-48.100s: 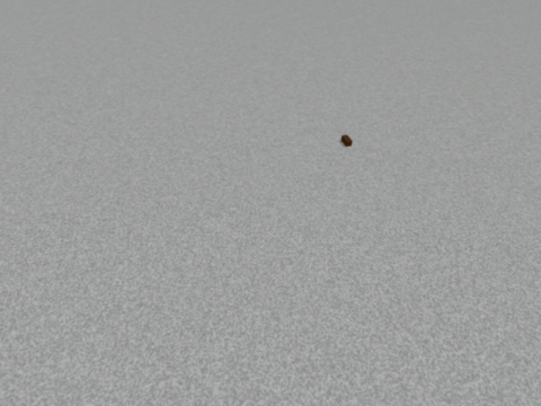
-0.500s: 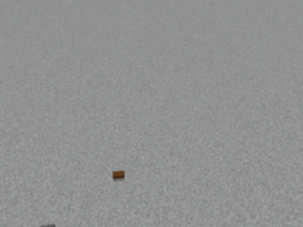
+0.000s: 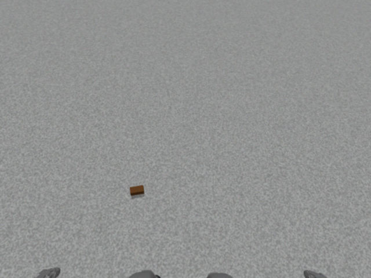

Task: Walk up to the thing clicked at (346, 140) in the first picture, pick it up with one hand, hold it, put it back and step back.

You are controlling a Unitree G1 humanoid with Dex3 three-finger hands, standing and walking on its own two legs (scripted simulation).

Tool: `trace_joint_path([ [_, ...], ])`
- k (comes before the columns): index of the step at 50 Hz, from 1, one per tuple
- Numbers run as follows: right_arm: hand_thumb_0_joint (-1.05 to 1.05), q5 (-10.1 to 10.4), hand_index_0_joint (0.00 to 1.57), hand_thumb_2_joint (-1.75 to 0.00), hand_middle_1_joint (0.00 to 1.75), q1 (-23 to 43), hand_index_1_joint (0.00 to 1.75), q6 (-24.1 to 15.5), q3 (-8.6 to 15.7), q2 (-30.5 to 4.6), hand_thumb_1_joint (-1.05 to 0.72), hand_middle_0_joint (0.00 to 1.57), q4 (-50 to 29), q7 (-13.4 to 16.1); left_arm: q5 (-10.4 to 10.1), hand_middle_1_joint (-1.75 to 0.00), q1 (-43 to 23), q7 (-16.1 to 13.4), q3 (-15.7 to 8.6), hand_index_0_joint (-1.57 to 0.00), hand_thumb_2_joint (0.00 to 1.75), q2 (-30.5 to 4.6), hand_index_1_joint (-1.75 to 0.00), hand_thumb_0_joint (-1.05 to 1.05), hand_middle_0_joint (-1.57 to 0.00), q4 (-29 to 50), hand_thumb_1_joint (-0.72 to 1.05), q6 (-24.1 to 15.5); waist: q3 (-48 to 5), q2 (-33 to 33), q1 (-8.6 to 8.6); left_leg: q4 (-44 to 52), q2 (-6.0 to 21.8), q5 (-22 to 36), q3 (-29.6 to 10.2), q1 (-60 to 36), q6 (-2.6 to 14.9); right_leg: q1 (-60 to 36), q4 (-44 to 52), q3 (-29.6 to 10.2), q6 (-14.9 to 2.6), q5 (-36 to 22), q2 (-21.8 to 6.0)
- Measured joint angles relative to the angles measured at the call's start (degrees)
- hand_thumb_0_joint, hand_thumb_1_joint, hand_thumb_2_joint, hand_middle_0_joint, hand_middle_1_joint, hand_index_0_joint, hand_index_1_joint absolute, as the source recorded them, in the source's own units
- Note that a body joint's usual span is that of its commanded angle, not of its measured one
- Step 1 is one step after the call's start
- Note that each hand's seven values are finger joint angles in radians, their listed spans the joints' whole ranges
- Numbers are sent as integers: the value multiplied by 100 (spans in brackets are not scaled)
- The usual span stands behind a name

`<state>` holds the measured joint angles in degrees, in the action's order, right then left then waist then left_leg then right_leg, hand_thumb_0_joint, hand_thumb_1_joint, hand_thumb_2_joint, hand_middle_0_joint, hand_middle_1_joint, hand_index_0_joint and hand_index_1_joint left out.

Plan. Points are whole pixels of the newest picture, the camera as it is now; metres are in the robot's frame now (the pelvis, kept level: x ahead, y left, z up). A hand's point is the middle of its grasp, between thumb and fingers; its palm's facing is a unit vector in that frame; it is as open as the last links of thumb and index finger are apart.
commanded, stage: step back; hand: left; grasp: from above
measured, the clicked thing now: (137, 190) +0.59 +0.23 -0.74
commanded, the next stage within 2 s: none
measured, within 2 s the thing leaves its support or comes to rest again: neither
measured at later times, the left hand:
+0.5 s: hand out of the picture +0.00 +0.26 -0.15, palm faces +0.04 -0.93 -0.36, open 7.4 cm
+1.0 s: hand out of the picture -0.20 +0.21 -0.14, palm faces +0.02 -0.91 -0.42, open 7.4 cm
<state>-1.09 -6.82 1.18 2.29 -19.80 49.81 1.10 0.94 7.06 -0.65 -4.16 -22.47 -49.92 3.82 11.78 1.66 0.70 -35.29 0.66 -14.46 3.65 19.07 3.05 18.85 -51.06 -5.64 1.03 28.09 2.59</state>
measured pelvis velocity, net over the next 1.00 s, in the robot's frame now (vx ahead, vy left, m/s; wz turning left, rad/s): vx -0.29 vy -0.06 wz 0.04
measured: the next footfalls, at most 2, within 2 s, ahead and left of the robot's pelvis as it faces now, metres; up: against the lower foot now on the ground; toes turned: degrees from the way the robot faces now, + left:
right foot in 0.06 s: +0.00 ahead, -0.14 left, +0.00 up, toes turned +2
left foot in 0.38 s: -0.08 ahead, +0.10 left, +0.00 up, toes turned +1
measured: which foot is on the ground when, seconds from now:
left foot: down 0.00-0.10, up 0.12-0.36, down 0.38-0.80, up 0.82-1.00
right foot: up 0.00-0.04, down 0.06-0.40, up 0.42-0.76, down 0.78-1.00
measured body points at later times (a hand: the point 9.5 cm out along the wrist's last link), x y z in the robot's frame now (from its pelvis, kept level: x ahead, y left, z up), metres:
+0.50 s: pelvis -0.13 +0.00 +0.00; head -0.07 +0.02 +0.45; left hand +0.00 +0.31 -0.12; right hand -0.04 -0.31 -0.10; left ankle -0.12 +0.10 -0.73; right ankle -0.11 -0.15 -0.66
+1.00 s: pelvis -0.29 -0.06 +0.00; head -0.24 -0.07 +0.44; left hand -0.20 +0.26 -0.11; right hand -0.19 -0.38 -0.13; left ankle -0.30 +0.07 -0.67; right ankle -0.25 -0.18 -0.73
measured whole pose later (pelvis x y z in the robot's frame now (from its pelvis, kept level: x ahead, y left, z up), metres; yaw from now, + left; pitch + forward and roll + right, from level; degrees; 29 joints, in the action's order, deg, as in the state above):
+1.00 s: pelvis -0.29 -0.06 +0.00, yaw +2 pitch -2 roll +1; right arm -0.1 -11.6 2.4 2.8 -23.8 49.6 1.8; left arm 2.7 10.3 -0.3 -3.7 -20.2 -46.5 3.4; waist 8.1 -0.8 -0.7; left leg -60.4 -5.4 -28.5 -5.2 25.3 -0.8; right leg 18.5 -37.7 -0.8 -0.1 17.5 -2.1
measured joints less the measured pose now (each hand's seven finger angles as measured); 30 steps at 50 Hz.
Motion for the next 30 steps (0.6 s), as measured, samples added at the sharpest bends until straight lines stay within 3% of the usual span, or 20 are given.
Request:
trace_joint_path([
  [3,1,25,21,-89,30,35,30,57,-9,-84,-90,21,-36,-26,29,-30,117,39,-20,-20,89,27,-30,1,-20,16,91,-77,-99,-81,-48,-290,81,-30,72,248,-81,-456,1208,203,-139,-586,-136],
  [5,1,71,21,-90,30,98,30,113,9,-181,-90,21,14,-30,81,-30,166,50,-31,-20,89,132,-30,1,-20,-10,91,-128,-102,-332,-11,-492,218,-50,-75,380,-149,-544,1433,343,-124,-723,-4],
  [8,1,117,21,-90,30,61,30,193,47,-195,-90,21,114,-6,87,-30,288,99,22,-21,89,183,-30,1,-20,79,91,-129,-212,-252,-87,-1656,-294,-1215,-579,661,-259,-415,1347,294,-183,-791,-140],
  [10,1,157,21,-90,30,-19,30,182,48,-251,-90,21,130,-5,75,-30,309,71,46,-21,89,242,-30,1,-20,133,91,-112,-277,-230,-139,-2459,-596,-1345,-842,750,-300,-377,1486,259,-177,-950,-227],
  [12,1,182,21,-90,30,-119,30,139,36,-300,-90,21,116,10,91,-30,272,47,57,-21,89,263,-30,1,-20,214,90,-87,-327,-224,-145,-2793,-709,-1351,-933,690,-340,-295,1605,280,-162,-1102,-285],
  [16,1,156,20,-90,30,-319,30,91,13,-333,-90,21,89,26,114,-30,97,0,58,-21,89,205,-30,1,-20,484,90,-101,-322,-166,-105,-1805,-493,-1461,-771,99,-359,-59,1598,431,-101,-1277,-375],
  [18,1,113,20,-90,30,-391,30,51,18,-323,-90,21,94,14,78,-30,-4,3,70,-21,89,133,-30,1,-20,621,90,-98,-294,-114,-55,-683,-318,-1033,-632,-335,-329,126,1383,537,-47,-1255,-428],
  [20,1,29,20,-90,30,-367,30,10,55,-223,-90,21,154,9,36,-30,-139,14,61,-21,89,23,-30,1,-20,682,90,-55,-157,126,-77,-150,-405,-587,-493,-546,-206,312,1054,461,-38,-1200,-569],
  [21,1,0,20,-90,30,-349,30,13,39,-174,-90,21,164,-24,16,-30,-174,6,40,-21,89,1,-30,1,-20,659,90,-23,-110,203,-106,-197,-425,-580,-443,-511,-156,398,829,301,-89,-823,-499],
  [22,1,-26,20,-90,30,-345,30,9,17,-152,-90,21,152,-62,19,-30,-186,-11,26,-21,89,5,-30,1,-20,610,90,12,-109,169,-68,-247,-370,-566,-477,-440,-124,510,412,139,-114,-327,-294],
  [24,1,-46,21,-90,30,-349,30,-28,-26,-92,-90,21,128,-74,1,-30,-180,-37,9,-21,89,-14,-30,1,-20,517,91,72,-135,113,9,-147,-248,-418,-564,-370,-115,733,-636,-168,-174,141,131],
  [27,1,-45,21,-89,30,-332,30,-43,-53,-37,-90,21,61,-33,-38,-30,-81,-30,-29,-21,89,-57,-30,1,-20,463,91,60,-204,106,-21,117,-110,-131,-552,-285,-139,881,-1672,-349,-169,113,408],
  [30,1,-44,21,-89,30,-249,30,-54,-27,-39,-90,21,-69,3,-15,-30,60,-11,-80,-20,89,-93,-30,1,-20,434,91,47,-207,93,-57,214,-4,69,-501,-144,-154,706,-1805,-377,-26,80,376],
])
